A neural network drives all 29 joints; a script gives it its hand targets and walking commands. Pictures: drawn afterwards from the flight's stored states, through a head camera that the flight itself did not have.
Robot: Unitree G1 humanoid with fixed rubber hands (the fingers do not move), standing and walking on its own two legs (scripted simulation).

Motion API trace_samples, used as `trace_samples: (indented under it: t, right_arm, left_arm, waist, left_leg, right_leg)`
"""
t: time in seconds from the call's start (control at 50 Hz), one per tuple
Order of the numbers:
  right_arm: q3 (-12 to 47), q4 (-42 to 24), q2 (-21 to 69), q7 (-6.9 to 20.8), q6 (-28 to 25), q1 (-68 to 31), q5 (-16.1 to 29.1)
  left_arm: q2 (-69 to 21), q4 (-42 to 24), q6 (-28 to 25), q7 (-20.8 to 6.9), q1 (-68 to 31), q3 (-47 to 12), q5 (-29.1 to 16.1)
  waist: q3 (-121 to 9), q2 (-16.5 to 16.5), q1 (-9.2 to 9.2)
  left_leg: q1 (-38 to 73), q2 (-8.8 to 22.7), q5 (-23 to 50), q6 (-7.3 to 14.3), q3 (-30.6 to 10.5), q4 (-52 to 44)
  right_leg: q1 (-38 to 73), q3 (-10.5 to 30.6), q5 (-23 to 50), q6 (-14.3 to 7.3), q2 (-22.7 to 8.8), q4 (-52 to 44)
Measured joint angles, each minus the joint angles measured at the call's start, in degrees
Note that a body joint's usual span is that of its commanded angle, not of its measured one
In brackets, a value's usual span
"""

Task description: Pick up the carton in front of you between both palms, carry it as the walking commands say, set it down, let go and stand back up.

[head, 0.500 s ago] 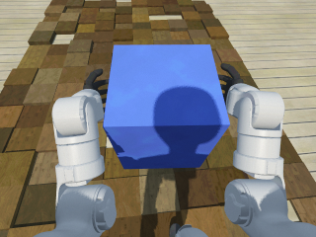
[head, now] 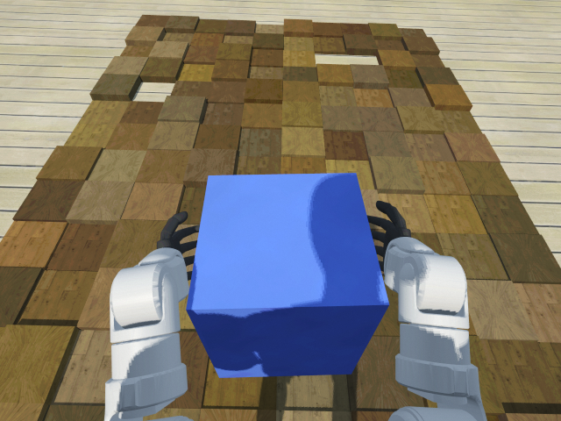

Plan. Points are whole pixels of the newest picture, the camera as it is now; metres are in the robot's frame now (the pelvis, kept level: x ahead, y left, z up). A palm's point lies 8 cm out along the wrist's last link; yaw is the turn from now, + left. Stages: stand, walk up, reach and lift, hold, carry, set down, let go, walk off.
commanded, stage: carry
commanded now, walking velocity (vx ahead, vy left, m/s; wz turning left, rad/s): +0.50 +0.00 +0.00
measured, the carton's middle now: (284, 280) +0.33 +0.02 +0.00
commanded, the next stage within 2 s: none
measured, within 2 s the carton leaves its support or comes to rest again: neither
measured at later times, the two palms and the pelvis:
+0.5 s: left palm (219, 121) +0.60 +0.14 +0.09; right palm (382, 116) +0.62 -0.15 +0.10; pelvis +0.32 -0.02 -0.02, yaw +2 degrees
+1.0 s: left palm (221, 35) +0.98 +0.19 +0.07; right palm (338, 36) +0.97 -0.11 +0.08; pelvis +0.59 +0.04 -0.02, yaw +0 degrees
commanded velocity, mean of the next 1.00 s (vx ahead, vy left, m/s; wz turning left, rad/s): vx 0.37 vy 0.00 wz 0.00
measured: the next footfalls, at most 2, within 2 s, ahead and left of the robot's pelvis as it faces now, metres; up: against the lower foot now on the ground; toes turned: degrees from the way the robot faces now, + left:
right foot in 0.36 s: +0.40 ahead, -0.08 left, -0.02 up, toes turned -9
left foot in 0.74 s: +0.65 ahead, +0.12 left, -0.02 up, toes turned +7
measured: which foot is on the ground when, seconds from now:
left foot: down 0.00-0.38, up 0.40-0.72, down 0.74-1.00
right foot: up 0.00-0.34, down 0.36-0.86, up 0.88-1.00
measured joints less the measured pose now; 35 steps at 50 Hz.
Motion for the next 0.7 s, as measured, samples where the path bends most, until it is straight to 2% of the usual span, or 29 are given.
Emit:
trace_samples:
  t: [0.06,0.16,0.22,0.3,0.34,0.36,0.38,0.4,0.44,0.48,0.54,0.6,0.7]
  right_arm:
    - [1.7,-6.0,1.0,0.1,-0.6,7.6,0.3]
    - [4.2,-15.8,-0.9,0.6,-0.7,13.3,3.3]
    - [5.8,-18.5,-1.3,0.8,-0.4,15.2,3.8]
    - [6.5,-19.2,-1.4,0.8,1.5,15.7,3.7]
    - [6.1,-18.5,-1.3,0.8,2.7,15.0,3.3]
    - [5.7,-18.0,-1.2,0.8,3.2,14.4,3.2]
    - [5.3,-16.8,-1.8,0.8,3.5,13.3,3.2]
    - [5.0,-15.4,-2.5,0.8,3.9,12.2,3.2]
    - [4.8,-12.8,-3.3,0.8,5.1,10.3,2.9]
    - [4.6,-10.1,-3.5,0.5,6.0,8.1,2.7]
    - [4.1,-5.6,-4.4,0.1,6.2,3.2,2.8]
    - [3.7,-0.3,-6.2,-0.5,5.8,-2.5,3.1]
    - [2.2,9.4,-9.4,-0.7,4.7,-11.2,4.2]
  left_arm:
    - [-1.7,-3.8,-0.6,-0.1,5.3,-1.5,-0.3]
    - [-3.7,-14.0,-2.5,-0.2,12.5,-6.1,0.9]
    - [-3.2,-18.0,-1.2,-0.2,14.5,-7.6,1.2]
    - [-3.0,-19.6,1.3,-0.3,15.3,-7.8,1.7]
    - [-3.2,-18.7,2.3,-0.3,14.4,-7.3,1.7]
    - [-3.3,-17.9,2.9,-0.4,13.5,-6.9,1.9]
    - [-3.5,-16.3,2.7,-0.4,12.5,-6.7,2.1]
    - [-3.5,-14.4,2.7,-0.4,11.3,-6.4,2.3]
    - [-3.1,-11.3,3.2,-0.5,9.5,-6.0,2.4]
    - [-2.2,-9.2,3.9,-0.5,8.4,-5.5,2.0]
    - [-0.1,-5.4,4.0,-0.5,4.5,-5.2,1.1]
    - [1.8,0.4,3.2,-0.3,-1.1,-4.7,0.2]
    - [4.0,10.3,1.8,-0.2,-10.1,-3.9,-0.5]
  waist:
    - [0.8,1.2,-0.2]
    - [1.4,1.1,-2.27]
    - [0.0,0.6,-3.07]
    - [-2.5,0.8,-3.51]
    - [-3.8,1.2,-3.61]
    - [-4.6,0.9,-3.62]
    - [-5.3,2.2,-2.79]
    - [-5.6,3.0,-1.85]
    - [-5.7,2.6,-1.02]
    - [-5.5,2.1,-0.86]
    - [-4.5,1.7,-0.57]
    - [-4.0,1.7,-0.15]
    - [-2.8,2.4,-0.27]
  left_leg:
    - [5.2,0.6,-0.6,-0.1,0.0,-5.0]
    - [12.9,0.1,-3.3,-0.3,0.1,-9.8]
    - [17.7,-0.6,-6.5,-0.9,0.3,-10.8]
    - [24.8,-1.1,-12.6,-2.1,-0.1,-9.8]
    - [27.2,-0.9,-17.5,-2.9,-1.0,-5.1]
    - [26.6,-0.9,-20.4,-3.4,-1.4,0.8]
    - [24.1,0.4,-21.2,-3.6,-1.7,8.7]
    - [20.6,0.9,-20.9,-3.7,-2.9,17.9]
    - [11.9,0.1,-19.0,-3.5,-5.4,34.0]
    - [4.6,0.5,-14.6,-3.2,-5.7,40.2]
    - [-4.5,2.3,-9.4,-3.4,-5.5,38.7]
    - [-11.6,4.2,-4.9,-4.0,-5.4,32.7]
    - [-17.5,4.8,3.3,-3.8,-4.5,20.8]
  right_leg:
    - [-5.6,-1.6,3.0,0.4,0.5,0.8]
    - [-12.8,-2.4,11.3,0.6,-0.6,-8.4]
    - [-13.4,-3.5,19.2,-0.1,-0.6,-17.7]
    - [-9.5,-6.7,27.3,-1.8,0.3,-27.2]
    - [-5.1,-8.6,27.9,-2.2,1.1,-30.3]
    - [-2.4,-8.9,25.0,-3.1,1.1,-31.0]
    - [-2.4,-9.3,20.6,-5.2,1.9,-28.3]
    - [-2.8,-9.4,17.8,-6.4,2.5,-25.4]
    - [-1.8,-9.5,16.3,-7.1,2.4,-24.2]
    - [0.9,-9.3,15.9,-6.6,2.4,-26.3]
    - [5.0,-8.8,15.1,-6.2,2.6,-29.9]
    - [8.4,-8.2,14.0,-5.8,2.9,-32.4]
    - [13.7,-7.2,9.8,-4.3,2.8,-33.2]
